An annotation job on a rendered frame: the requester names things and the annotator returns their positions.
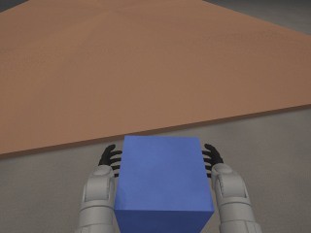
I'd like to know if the robot left hand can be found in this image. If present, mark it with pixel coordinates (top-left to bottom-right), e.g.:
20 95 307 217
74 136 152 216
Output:
98 144 122 178

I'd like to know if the robot right forearm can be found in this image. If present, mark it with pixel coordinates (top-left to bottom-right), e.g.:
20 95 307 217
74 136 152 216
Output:
211 163 262 233

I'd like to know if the robot left forearm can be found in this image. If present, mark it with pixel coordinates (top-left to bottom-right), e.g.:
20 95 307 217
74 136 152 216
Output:
74 165 116 233

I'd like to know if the robot right hand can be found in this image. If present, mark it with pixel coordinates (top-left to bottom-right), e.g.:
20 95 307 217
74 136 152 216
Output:
202 144 224 178

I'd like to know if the carton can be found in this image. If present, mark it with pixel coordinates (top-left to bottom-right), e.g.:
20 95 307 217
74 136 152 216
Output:
114 135 215 233

